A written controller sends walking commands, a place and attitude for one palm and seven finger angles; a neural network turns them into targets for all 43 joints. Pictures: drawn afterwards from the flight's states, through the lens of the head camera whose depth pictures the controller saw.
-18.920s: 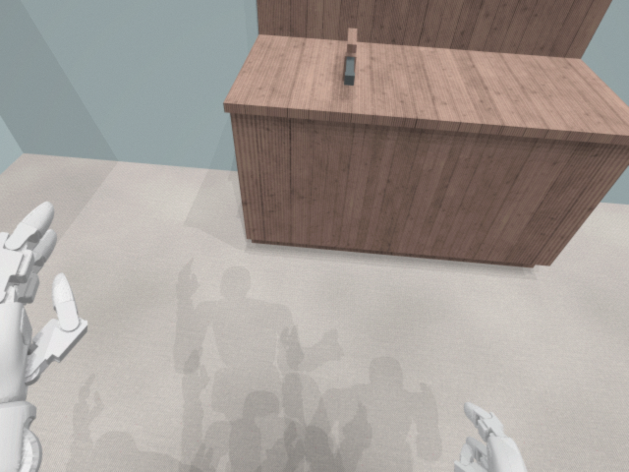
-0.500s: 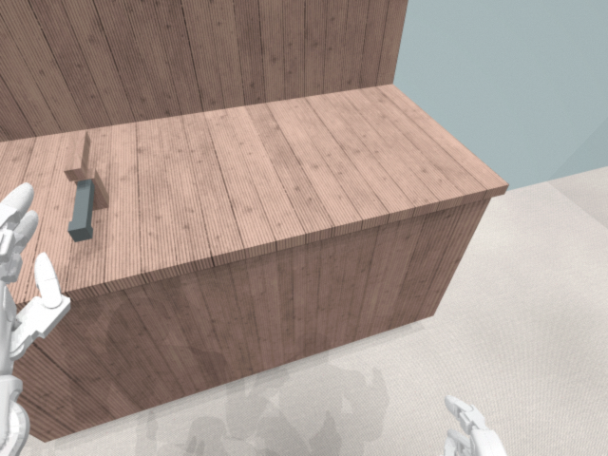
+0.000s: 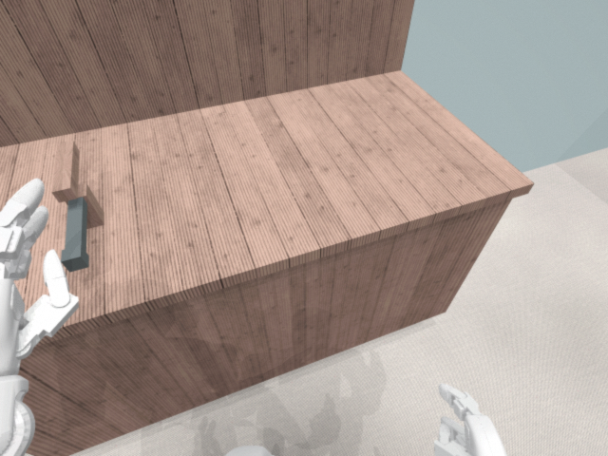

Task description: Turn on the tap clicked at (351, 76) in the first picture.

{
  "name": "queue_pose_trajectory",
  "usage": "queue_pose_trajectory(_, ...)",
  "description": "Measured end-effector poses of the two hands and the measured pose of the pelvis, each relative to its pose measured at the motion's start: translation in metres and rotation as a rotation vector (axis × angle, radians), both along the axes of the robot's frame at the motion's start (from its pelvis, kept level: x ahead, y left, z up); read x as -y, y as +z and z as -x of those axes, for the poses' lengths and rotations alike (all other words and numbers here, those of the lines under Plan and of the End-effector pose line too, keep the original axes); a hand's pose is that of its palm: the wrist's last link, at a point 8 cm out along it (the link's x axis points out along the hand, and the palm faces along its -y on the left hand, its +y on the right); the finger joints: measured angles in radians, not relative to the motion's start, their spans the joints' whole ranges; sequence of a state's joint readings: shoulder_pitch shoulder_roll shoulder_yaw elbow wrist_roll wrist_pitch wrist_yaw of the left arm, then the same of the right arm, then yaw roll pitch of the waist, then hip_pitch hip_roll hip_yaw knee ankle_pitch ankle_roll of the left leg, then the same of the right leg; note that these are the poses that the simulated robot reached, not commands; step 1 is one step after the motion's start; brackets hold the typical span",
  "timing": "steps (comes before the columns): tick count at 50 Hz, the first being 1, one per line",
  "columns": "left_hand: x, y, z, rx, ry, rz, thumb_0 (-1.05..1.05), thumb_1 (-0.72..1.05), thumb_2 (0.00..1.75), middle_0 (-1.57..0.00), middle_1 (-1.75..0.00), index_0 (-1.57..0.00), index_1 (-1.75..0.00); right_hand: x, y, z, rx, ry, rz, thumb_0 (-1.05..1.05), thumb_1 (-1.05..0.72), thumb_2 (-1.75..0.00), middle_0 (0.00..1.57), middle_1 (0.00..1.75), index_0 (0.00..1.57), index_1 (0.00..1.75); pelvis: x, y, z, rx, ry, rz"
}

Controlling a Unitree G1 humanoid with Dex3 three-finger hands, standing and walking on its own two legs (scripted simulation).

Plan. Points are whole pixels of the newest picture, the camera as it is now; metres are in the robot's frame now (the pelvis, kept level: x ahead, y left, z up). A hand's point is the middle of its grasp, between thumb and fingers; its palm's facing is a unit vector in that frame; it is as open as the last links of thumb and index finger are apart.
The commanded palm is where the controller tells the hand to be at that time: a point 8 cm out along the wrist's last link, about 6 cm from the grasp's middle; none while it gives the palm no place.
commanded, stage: shuffle to correct the standing spot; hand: left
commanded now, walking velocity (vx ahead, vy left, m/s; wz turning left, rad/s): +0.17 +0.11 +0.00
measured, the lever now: (75, 258) +0.39 +0.38 +0.01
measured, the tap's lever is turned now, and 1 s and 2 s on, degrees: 0 0 0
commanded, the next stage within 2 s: come to a stop and stand still in 0.28 s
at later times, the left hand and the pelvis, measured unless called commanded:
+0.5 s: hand (36, 235) +0.29 +0.29 +0.19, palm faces +0.36 -0.84 -0.41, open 7.4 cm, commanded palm +0.25 +0.34 +0.19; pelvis +0.08 +0.07 +0.00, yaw -2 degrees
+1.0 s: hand (26, 222) +0.32 +0.32 +0.18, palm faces +0.32 -0.87 -0.37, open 7.4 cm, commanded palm +0.27 +0.36 +0.19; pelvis +0.09 +0.09 +0.02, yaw -4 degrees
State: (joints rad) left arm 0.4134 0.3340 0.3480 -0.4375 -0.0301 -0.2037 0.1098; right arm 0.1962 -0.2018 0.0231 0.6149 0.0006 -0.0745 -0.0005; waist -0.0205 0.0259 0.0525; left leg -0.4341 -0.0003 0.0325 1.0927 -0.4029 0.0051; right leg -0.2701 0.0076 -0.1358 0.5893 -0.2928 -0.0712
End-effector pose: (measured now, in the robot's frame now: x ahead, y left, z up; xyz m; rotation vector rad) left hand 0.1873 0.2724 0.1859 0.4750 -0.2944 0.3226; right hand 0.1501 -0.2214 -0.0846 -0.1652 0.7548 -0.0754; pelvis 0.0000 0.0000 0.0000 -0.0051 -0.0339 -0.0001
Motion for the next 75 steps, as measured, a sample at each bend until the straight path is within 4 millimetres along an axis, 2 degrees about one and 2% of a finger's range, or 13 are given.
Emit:
queue_pose_trajectory(4, -0.013, -0.003, -0.001, -0.064, -0.003, -0.015, 0.01, 0.88, 0.9, -0.22, -0.3, -0.21, -0.31, 0.004, 0.011, -0.006, -0.033, -0.026, 0.055, 0.01, -0.9, -0.89, 0.21, 0.3, 0.2, 0.3, -0.011, 0.007, -0.012, -0.015, -0.011, -0.004)
queue_pose_trajectory(9, -0.042, 0.006, -0.012, 0.014, 0.007, -0.032, 0.01, 0.88, 0.9, -0.22, -0.3, -0.21, -0.31, -0.002, 0.016, -0.026, -0.011, -0.032, 0.143, 0.01, -0.9, -0.89, 0.2, 0.3, 0.2, 0.3, -0.036, 0.001, -0.03, 0.001, -0.016, 0.013)
queue_pose_trajectory(15, -0.07, 0.01, -0.042, 0.072, 0.039, -0.019, 0.01, 0.88, 0.9, -0.21, -0.3, -0.21, -0.3, -0.038, 0.021, -0.057, 0.085, -0.055, 0.088, 0.01, -0.91, -0.9, 0.2, 0.3, 0.19, 0.3, -0.055, -0.001, -0.045, 0.021, -0.036, -0.027)
queue_pose_trajectory(23, -0.058, 0.016, -0.064, 0.026, -0.013, -0.042, 0.01, 0.89, 0.9, -0.21, -0.3, -0.21, -0.3, -0.08, 0.013, -0.085, 0.14, 0.004, -0.024, 0.01, -0.9, -0.89, 0.21, 0.3, 0.2, 0.3, -0.064, -0.001, -0.069, 0.024, -0.034, 0.001)
queue_pose_trajectory(34, -0.096, -0.005, -0.09, -0.033, 0.049, 0.093, 0.01, 0.88, 0.9, -0.21, -0.3, -0.21, -0.3, -0.081, 0.019, -0.092, 0.01, -0.032, 0.071, 0.01, -0.9, -0.89, 0.21, 0.3, 0.2, 0.3, -0.086, 0.01, -0.093, 0.015, -0.065, 0.012)
queue_pose_trajectory(45, -0.087, 0.011, -0.106, -0.021, -0.048, 0.065, 0.01, 0.89, 0.9, -0.21, -0.3, -0.21, -0.3, -0.091, 0.043, -0.116, 0.089, -0.041, 0.078, 0.01, -0.9, -0.89, 0.2, 0.3, 0.2, 0.3, -0.093, 0.018, -0.092, -0.025, -0.074, 0.016)
queue_pose_trajectory(50, -0.091, 0.007, -0.093, -0.076, -0.028, 0.056, 0.01, 0.89, 0.9, -0.21, -0.3, -0.21, -0.3, -0.093, 0.044, -0.115, 0.094, -0.046, 0.062, 0.01, -0.9, -0.89, 0.21, 0.3, 0.2, 0.3, -0.092, 0.019, -0.089, -0.027, -0.074, 0.018)
queue_pose_trajectory(53, -0.118, 0.027, -0.099, 0.014, 0.006, -0.11, 0.01, 0.88, 0.9, -0.22, -0.3, -0.21, -0.31, -0.094, 0.038, -0.107, 0.076, 0.02, 0.082, 0.01, -0.9, -0.89, 0.2, 0.3, 0.2, 0.3, -0.087, 0.016, -0.079, -0.038, -0.053, 0.021)
queue_pose_trajectory(56, -0.138, 0.029, -0.099, 0.071, 0.082, -0.05, 0.01, 0.88, 0.9, -0.22, -0.3, -0.21, -0.31, -0.092, 0.034, -0.094, 0.066, 0.022, 0.062, 0.01, -0.9, -0.89, 0.21, 0.3, 0.2, 0.3, -0.088, 0.015, -0.073, -0.031, -0.07, 0.016)
queue_pose_trajectory(64, -0.082, -0.016, -0.08, -0.053, -0.102, 0.109, 0.01, 0.89, 0.9, -0.21, -0.3, -0.2, -0.3, -0.085, 0.027, -0.056, 0.057, -0.058, 0.058, 0.01, -0.9, -0.89, 0.21, 0.3, 0.2, 0.3, -0.101, 0.012, -0.074, -0.007, -0.08, 0.014)
queue_pose_trajectory(68, -0.097, -0.018, -0.082, -0.049, -0.095, 0.066, 0.01, 0.88, 0.9, -0.22, -0.3, -0.21, -0.31, -0.086, 0.029, -0.046, 0.024, -0.074, 0.088, 0.01, -0.9, -0.89, 0.21, 0.3, 0.2, 0.3, -0.099, 0.012, -0.074, -0.008, -0.071, 0.019)
queue_pose_trajectory(72, -0.119, -0.003, -0.088, 0.035, -0.027, 0.026, 0.01, 0.88, 0.9, -0.22, -0.3, -0.21, -0.31, -0.089, 0.031, -0.047, 0.019, -0.056, 0.103, 0.01, -0.9, -0.89, 0.2, 0.3, 0.2, 0.3, -0.1, 0.012, -0.074, -0.006, -0.062, 0.017)
queue_pose_trajectory(75, -0.122, 0.01, -0.09, 0.099, -0.016, 0.018, 0.01, 0.88, 0.9, -0.22, -0.3, -0.21, -0.31, -0.093, 0.032, -0.055, 0.032, -0.035, 0.098, 0.01, -0.9, -0.89, 0.2, 0.3, 0.2, 0.3, -0.103, 0.013, -0.077, -0.007, -0.061, 0.017)
